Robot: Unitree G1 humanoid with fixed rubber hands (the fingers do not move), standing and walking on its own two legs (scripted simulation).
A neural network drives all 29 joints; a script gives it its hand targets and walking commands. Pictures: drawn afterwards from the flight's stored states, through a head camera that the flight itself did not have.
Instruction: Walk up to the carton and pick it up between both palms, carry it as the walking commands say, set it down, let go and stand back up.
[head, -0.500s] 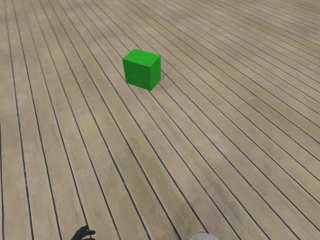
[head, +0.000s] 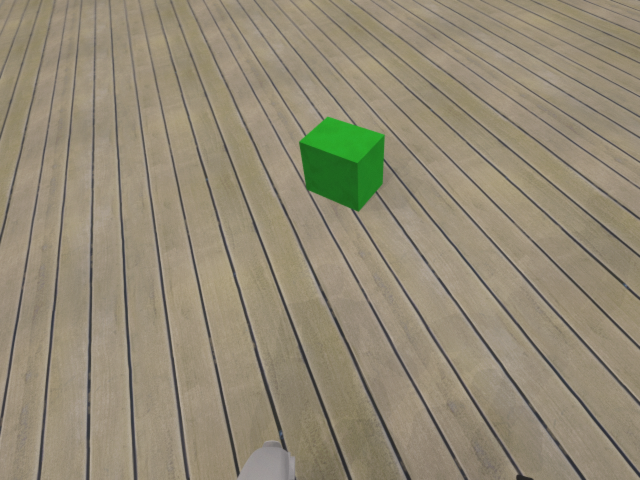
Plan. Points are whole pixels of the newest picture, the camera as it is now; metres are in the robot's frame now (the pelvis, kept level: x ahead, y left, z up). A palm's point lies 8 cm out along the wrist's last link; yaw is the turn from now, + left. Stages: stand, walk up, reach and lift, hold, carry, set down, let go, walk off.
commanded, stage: walk up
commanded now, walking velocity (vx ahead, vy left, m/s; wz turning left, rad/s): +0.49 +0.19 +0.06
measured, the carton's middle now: (343, 163) +1.47 +0.08 -0.65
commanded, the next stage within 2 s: none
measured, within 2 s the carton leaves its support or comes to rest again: neither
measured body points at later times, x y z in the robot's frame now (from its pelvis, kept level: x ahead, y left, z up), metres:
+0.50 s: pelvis +0.26 +0.11 +0.00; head +0.28 +0.15 +0.45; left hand +0.36 +0.36 -0.16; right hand +0.21 -0.15 -0.13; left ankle +0.22 +0.18 -0.75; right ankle +0.29 -0.07 -0.65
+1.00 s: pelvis +0.53 +0.05 -0.02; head +0.57 +0.05 +0.43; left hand +0.58 +0.32 -0.16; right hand +0.55 -0.19 -0.17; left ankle +0.45 +0.19 -0.65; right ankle +0.57 -0.04 -0.75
